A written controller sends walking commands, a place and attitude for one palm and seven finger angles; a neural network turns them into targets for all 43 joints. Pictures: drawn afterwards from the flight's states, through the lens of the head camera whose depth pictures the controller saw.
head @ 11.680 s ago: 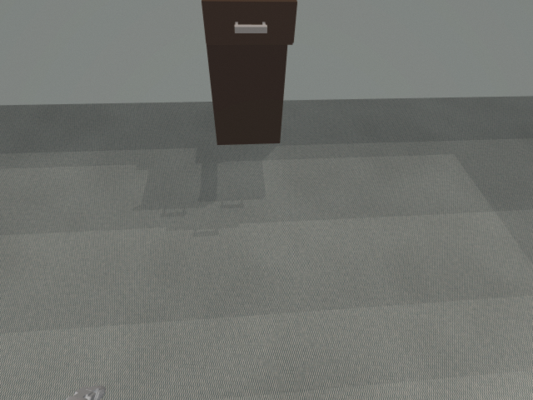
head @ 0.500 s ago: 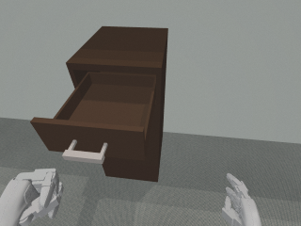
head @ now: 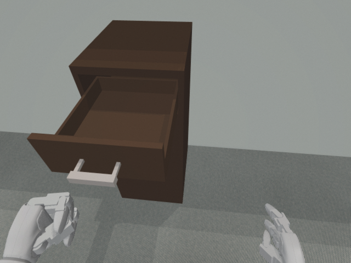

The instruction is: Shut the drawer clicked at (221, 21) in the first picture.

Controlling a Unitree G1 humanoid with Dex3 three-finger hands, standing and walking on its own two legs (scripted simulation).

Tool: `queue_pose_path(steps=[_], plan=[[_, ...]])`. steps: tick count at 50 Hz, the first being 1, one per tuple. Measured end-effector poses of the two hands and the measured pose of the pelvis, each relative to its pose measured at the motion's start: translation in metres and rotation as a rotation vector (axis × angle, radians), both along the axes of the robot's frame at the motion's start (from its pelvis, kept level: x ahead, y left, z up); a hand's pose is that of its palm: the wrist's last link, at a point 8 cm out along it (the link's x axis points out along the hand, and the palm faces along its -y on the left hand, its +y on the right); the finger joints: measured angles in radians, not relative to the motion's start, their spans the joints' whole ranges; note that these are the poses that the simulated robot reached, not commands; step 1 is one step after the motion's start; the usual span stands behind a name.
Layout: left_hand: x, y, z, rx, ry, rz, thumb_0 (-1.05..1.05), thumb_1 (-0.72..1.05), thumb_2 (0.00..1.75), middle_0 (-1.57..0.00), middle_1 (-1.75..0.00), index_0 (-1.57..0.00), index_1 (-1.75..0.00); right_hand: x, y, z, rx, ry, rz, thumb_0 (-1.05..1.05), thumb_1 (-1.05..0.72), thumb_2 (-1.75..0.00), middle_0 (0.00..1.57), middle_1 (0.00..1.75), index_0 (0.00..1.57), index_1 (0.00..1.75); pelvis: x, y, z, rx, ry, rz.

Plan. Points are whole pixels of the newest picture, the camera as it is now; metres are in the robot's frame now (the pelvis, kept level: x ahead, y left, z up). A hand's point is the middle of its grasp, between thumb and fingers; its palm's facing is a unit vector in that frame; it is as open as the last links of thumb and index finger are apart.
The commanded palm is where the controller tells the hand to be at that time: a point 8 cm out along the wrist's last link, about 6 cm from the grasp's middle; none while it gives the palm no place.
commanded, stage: bring the fist close to the handle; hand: left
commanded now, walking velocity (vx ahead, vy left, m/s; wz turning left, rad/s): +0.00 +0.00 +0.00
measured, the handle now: (95, 171) +0.31 +0.24 +0.04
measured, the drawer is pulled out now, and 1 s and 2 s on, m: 0.29 0.29 0.24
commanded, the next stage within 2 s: push the drawer shut in 1.06 s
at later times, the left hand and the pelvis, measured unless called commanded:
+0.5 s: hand (87, 216) +0.19 +0.21 +0.06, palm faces +0.03 -1.00 -0.07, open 3.3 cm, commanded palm +0.16 +0.26 +0.06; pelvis +0.00 +0.02 -0.02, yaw +0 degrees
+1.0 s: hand (99, 212) +0.21 +0.19 +0.04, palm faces +0.02 -1.00 -0.08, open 3.3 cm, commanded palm +0.18 +0.25 +0.04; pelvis +0.00 +0.02 -0.03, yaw +0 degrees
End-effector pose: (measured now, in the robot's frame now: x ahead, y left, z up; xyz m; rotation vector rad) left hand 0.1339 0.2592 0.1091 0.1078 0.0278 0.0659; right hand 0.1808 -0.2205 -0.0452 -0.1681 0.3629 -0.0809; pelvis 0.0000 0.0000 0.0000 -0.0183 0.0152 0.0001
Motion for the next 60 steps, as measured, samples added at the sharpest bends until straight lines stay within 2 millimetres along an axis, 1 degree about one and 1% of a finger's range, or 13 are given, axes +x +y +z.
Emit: queue_pose_path(steps=[7, 26, 36, 42, 48, 52, 60], plan=[[0.007, -0.002, -0.013, -0.017, 0.012, -0.005, 0.02, 0.9, 0.9, -1.4, -1.6, -1.4, -1.6, -0.007, -0.002, -0.008, -0.013, 0.049, -0.021, 0.02, -0.9, -0.9, 0.21, 0.3, 0.21, 0.3, 0.0, 0.005, -0.003, 0.002, 0.021, -0.001], [0.039, 0.001, -0.051, -0.045, 0.023, -0.035, 0.02, 0.9, 0.9, -1.4, -1.6, -1.4, -1.6, -0.02, 0.01, -0.033, -0.036, 0.173, -0.019, 0.02, -0.9, -0.9, 0.21, 0.3, 0.21, 0.3, -0.005, 0.018, -0.016, -0.002, 0.094, 0.003], [0.054, -0.008, -0.069, -0.055, 0.019, -0.063, 0.02, 0.9, 0.9, -1.4, -1.6, -1.4, -1.6, -0.025, 0.012, -0.045, -0.044, 0.214, -0.024, 0.02, -0.9, -0.9, 0.21, 0.3, 0.21, 0.3, -0.006, 0.023, -0.027, -0.003, 0.136, -0.001], [0.057, -0.014, -0.066, -0.046, 0.003, -0.066, 0.02, 0.9, 0.9, -1.4, -1.6, -1.39, -1.6, -0.028, 0.013, -0.05, -0.029, 0.234, -0.032, 0.02, -0.9, -0.9, 0.21, 0.3, 0.21, 0.3, -0.006, 0.023, -0.029, -0.003, 0.145, -0.006], [0.057, -0.013, -0.066, -0.036, 0.016, -0.053, 0.02, 0.9, 0.9, -1.4, -1.6, -1.4, -1.6, -0.028, 0.013, -0.053, -0.019, 0.253, -0.036, 0.02, -0.9, -0.9, 0.21, 0.3, 0.21, 0.3, -0.005, 0.021, -0.03, -0.002, 0.151, -0.006], [0.057, -0.011, -0.067, -0.032, 0.023, -0.043, 0.02, 0.9, 0.9, -1.4, -1.6, -1.4, -1.6, -0.027, 0.011, -0.054, -0.022, 0.257, -0.036, 0.02, -0.9, -0.9, 0.21, 0.3, 0.21, 0.3, -0.004, 0.018, -0.03, -0.003, 0.153, -0.003], [0.055, -0.016, -0.064, -0.032, 0.017, -0.05, 0.02, 0.9, 0.9, -1.4, -1.6, -1.4, -1.6, -0.022, 0.002, -0.052, -0.024, 0.248, -0.045, 0.02, -0.9, -0.9, 0.21, 0.3, 0.21, 0.3, 0.0, 0.014, -0.03, -0.001, 0.156, -0.001]])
